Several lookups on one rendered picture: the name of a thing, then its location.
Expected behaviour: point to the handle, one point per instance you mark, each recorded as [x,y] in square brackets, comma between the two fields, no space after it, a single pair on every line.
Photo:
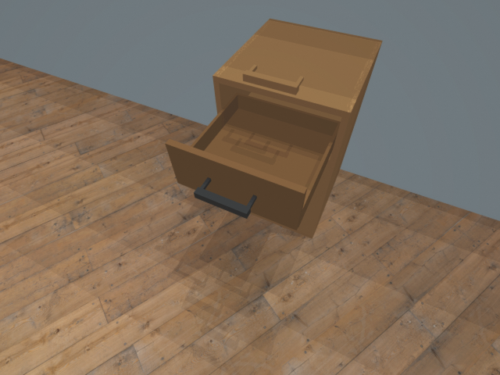
[222,202]
[271,82]

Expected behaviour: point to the drawer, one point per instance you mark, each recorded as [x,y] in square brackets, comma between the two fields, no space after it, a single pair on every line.
[256,147]

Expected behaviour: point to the cabinet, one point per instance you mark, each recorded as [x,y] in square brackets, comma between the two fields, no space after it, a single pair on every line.
[333,70]

